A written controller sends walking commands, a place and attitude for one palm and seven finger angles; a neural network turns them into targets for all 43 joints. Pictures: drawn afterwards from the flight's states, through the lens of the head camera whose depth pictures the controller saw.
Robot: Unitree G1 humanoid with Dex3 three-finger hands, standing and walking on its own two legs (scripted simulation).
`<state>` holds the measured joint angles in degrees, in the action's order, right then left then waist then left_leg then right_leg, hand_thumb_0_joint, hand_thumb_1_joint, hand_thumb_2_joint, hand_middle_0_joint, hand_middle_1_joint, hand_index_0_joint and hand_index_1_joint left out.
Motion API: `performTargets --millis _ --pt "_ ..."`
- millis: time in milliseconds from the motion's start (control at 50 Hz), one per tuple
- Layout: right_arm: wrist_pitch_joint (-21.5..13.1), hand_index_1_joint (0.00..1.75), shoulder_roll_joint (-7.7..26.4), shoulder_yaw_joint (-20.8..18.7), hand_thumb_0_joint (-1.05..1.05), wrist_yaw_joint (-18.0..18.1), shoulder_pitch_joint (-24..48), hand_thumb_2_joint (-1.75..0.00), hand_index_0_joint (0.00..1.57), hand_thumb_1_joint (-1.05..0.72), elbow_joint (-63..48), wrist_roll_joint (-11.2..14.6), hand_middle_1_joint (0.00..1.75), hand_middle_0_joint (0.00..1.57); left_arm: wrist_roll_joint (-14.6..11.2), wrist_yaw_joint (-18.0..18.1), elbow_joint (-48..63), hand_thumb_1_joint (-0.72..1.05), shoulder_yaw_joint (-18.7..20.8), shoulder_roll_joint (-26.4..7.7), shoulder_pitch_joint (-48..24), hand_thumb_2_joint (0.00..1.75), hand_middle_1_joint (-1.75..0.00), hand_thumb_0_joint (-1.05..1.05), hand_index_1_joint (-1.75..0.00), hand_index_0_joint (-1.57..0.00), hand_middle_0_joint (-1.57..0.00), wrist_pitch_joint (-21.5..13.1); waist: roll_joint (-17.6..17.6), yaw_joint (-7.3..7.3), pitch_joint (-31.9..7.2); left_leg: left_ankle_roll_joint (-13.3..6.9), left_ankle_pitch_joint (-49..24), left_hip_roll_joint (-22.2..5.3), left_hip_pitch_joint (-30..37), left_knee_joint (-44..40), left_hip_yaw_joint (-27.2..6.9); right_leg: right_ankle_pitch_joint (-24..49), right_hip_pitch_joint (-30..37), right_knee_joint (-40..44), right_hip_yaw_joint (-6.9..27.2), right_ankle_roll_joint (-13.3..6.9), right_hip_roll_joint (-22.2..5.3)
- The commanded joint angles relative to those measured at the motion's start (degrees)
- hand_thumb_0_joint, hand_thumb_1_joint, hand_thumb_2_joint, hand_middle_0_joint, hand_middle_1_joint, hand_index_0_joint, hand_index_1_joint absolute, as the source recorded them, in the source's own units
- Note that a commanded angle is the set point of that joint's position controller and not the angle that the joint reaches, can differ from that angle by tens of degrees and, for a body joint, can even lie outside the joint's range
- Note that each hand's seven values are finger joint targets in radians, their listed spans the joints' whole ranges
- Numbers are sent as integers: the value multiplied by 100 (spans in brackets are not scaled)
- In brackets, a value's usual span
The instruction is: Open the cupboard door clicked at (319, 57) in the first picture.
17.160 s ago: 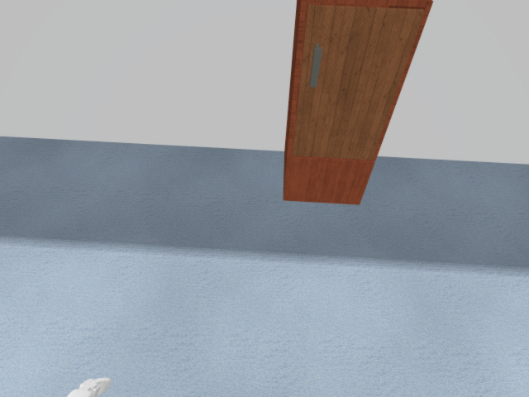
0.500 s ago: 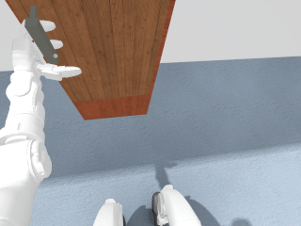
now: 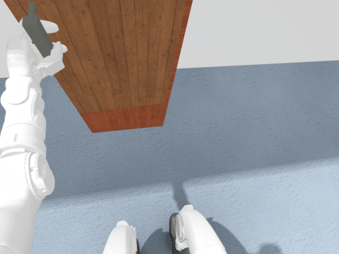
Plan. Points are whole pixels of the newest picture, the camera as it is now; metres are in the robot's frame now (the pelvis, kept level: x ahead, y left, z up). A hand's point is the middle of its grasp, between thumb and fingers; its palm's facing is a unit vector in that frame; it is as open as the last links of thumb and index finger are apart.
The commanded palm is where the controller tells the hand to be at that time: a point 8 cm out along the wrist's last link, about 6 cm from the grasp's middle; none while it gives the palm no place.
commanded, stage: pull the door open along its arc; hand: left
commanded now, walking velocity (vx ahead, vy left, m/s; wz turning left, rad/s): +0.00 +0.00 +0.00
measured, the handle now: (45, 37) +0.59 +0.22 +0.06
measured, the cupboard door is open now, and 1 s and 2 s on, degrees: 3 47 49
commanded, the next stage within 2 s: open thumb and fingers to let go in 1.04 s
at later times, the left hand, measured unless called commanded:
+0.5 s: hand (63, 83) +0.47 +0.17 +0.05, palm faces -0.01 -1.00 -0.01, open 6.1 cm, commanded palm +0.42 +0.22 +0.06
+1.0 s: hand (133, 137) +0.35 +0.04 +0.06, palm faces +0.34 -0.94 -0.03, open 6.4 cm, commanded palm +0.28 +0.07 +0.06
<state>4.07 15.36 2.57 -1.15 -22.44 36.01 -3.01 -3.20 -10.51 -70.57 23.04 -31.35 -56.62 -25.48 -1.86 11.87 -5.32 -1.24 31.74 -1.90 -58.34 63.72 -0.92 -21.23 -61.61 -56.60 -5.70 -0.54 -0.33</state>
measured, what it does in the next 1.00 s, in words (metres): stands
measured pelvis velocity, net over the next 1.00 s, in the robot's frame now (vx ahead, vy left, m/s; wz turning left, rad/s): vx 0.02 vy -0.02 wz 0.02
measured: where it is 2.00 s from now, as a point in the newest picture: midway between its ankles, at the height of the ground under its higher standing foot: outside the picture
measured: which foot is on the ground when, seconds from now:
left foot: down 0.00-1.00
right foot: down 0.00-1.00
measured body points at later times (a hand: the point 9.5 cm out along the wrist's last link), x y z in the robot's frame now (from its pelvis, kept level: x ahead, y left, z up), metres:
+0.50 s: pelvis +0.02 +0.00 +0.02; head +0.15 +0.01 +0.45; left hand +0.47 +0.23 +0.06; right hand +0.04 -0.26 -0.09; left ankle -0.03 +0.10 -0.66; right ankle +0.04 -0.12 -0.66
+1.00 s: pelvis +0.02 -0.02 +0.02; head +0.10 -0.03 +0.47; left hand +0.32 +0.09 +0.06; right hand +0.20 -0.22 -0.09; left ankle -0.03 +0.10 -0.66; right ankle +0.04 -0.12 -0.66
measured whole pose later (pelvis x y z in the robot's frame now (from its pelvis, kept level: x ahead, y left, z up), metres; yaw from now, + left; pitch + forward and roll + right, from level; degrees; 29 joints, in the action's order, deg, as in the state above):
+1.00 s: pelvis +0.02 -0.02 +0.02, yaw +1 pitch +17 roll +0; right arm 1.3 8.3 0.1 -3.6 -9.5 32.1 -4.8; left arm 7.6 34.8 -18.3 -11.6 7.0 -5.0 -18.0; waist -1.5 0.4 -8.5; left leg 0.2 30.9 -0.7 -41.9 55.8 0.4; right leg -23.5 -48.0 -54.4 -4.1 -1.8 -1.1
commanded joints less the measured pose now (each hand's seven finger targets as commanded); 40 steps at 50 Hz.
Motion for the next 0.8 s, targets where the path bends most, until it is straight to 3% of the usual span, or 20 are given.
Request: performTargets --millis 0,40,60,100,120,160,220,320,400,440,480,500,520,540,560,660,680,720,760,780 --pt "-28 30 1043 -385 0 53 -1267 -90 20 -90 -132 -12 30 20 -26 -131 1452 90 -16 -1139 -2893 90 -135 0 -135 -40 -40 -459 -1046 243 -3289 72 -3073 55 1910 -640 -356 1949 1952 296 336 -82 256" --pt "-28 30 1036 -385 0 45 -1261 -90 20 -90 -147 -5 30 20 -32 -152 1458 90 -72 -1076 -2841 90 -135 0 -135 -40 -40 -471 -1173 228 -3369 88 -3212 55 2016 -619 -354 2007 1894 284 338 -89 259" --pt "-18 30 1051 -382 0 55 -1272 -90 20 -90 -128 -8 30 20 -23 -140 1466 90 21 -1201 -2822 90 -135 0 -135 -40 -40 -469 -987 210 -3355 81 -3188 35 1962 -621 -386 1983 1916 266 318 -87 263" --pt "20 30 1082 -365 0 59 -1249 -90 20 -90 -227 26 30 20 1 -175 1404 90 451 -1737 -2248 90 -135 0 -135 -40 -40 -442 -924 -28 -3341 65 -3187 54 1780 -690 -314 2095 2268 275 368 -103 260" --pt "37 30 1083 -363 0 65 -1244 -90 20 -90 -291 22 30 20 -12 -191 1462 90 492 -1747 -2087 90 -135 0 -135 -40 -40 -455 -1024 -76 -3422 58 -3276 62 1824 -695 -301 2171 2294 246 371 -117 261" --pt "52 30 1017 -360 0 42 -1141 -90 20 -90 -371 62 30 20 -72 -269 1543 90 300 -1420 -1763 90 -135 0 -135 -40 -40 -414 -957 -131 -3261 51 -3173 62 1748 -761 -239 2161 2369 298 369 -95 249" --pt "73 30 1015 -394 0 29 -1087 -90 20 -90 -533 95 30 20 -201 -325 1827 90 371 -1366 -1198 90 -135 0 -135 -40 -40 -399 -842 -266 -3365 35 -3287 66 1801 -847 -186 2328 2642 329 377 -110 271" --pt "76 30 958 -467 0 -4 -934 -90 20 -90 -741 196 30 20 -455 -328 2522 90 258 -929 -22 90 -135 0 -135 -40 -40 -314 -450 -479 -3302 0 -3416 84 1721 -1062 -70 2702 3196 455 400 -106 259" --pt "38 30 869 -531 0 -60 -717 -90 20 -90 -900 269 30 20 -678 -294 3236 90 14 -325 1096 90 -135 0 -135 -40 -40 -240 -330 -660 -3103 -12 -3478 107 1634 -1245 78 2948 3526 553 430 -96 202" --pt "-11 30 824 -546 0 -82 -613 -90 20 -90 -953 295 30 20 -718 -228 3634 90 -172 -51 1498 90 -135 0 -135 -40 -40 -255 -485 -749 -3044 31 -3730 78 1842 -1301 60 2925 3426 534 390 -109 180" --pt "-58 30 776 -578 0 -118 -531 -90 20 -90 -974 300 30 20 -762 -103 3957 90 -375 306 1942 90 -135 0 -135 -40 -40 -246 -269 -788 -2876 40 -3806 66 1846 -1356 80 2958 3473 552 372 -101 175" --pt "-128 30 648 -608 0 -142 -300 -90 20 -90 -1077 290 30 20 -1060 715 4483 90 212 543 2048 90 -135 0 -135 -40 -40 -262 -405 -1113 -2846 133 -3836 89 1823 -1379 102 2852 3425 599 286 -108 192" --pt "-204 30 622 -592 0 -195 -231 -90 20 -90 -1049 248 30 20 -920 1152 4520 90 -260 1080 2494 90 -135 0 -135 -40 -40 -250 -311 -1036 -2711 163 -3814 79 1839 -1371 101 2760 3285 575 244 -116 195" --pt "-260 30 589 -604 0 -242 -186 -90 20 -90 -1032 240 30 20 -856 1435 4768 90 -466 1408 2622 90 -135 0 -135 -40 -40 -264 -459 -1005 -2643 238 -3941 56 1983 -1379 90 2687 3107 579 195 -115 175" --pt "-291 30 563 -615 0 -289 -175 -90 20 -90 -1006 214 30 20 -781 1682 4855 90 -644 1677 2972 90 -135 0 -135 -40 -40 -247 -252 -1013 -2597 254 -4018 45 2005 -1372 100 2696 3122 565 171 -122 170" --pt "-381 30 401 -661 0 -356 123 -90 20 -90 -1057 45 30 20 -153 3029 5806 90 -1484 2745 3455 90 -135 0 -135 -40 -40 -301 25 -1053 -2684 297 -4143 44 2200 -1335 118 2865 3327 476 164 -165 105" --pt "-384 30 372 -652 0 -365 230 -90 20 -90 -1067 22 30 20 24 3285 5980 90 -1751 3003 3436 90 -135 0 -135 -40 -40 -282 -121 -1043 -2623 323 -4094 39 2267 -1345 102 2732 3228 459 150 -164 91" --pt "-409 30 332 -671 0 -360 372 -90 20 -90 -1085 -47 30 20 370 3806 6133 90 -2045 3288 3466 90 -135 0 -135 -40 -40 -235 207 -1015 -2591 293 -3880 53 2257 -1326 65 2586 3218 469 127 -169 109" --pt "-416 30 230 -654 0 -369 562 -90 20 -90 -1094 -112 30 20 710 4250 6237 90 -2416 3698 3767 90 -135 0 -135 -40 -40 -143 246 -1078 -2567 285 -3707 85 2208 -1342 86 2548 3273 435 115 -180 86" --pt "-420 30 198 -640 0 -365 661 -90 20 -90 -1069 -138 30 20 909 4446 6266 90 -2664 3898 3666 90 -135 0 -135 -40 -40 -80 211 -1028 -2485 286 -3544 95 2176 -1338 94 2475 3197 436 101 -182 72"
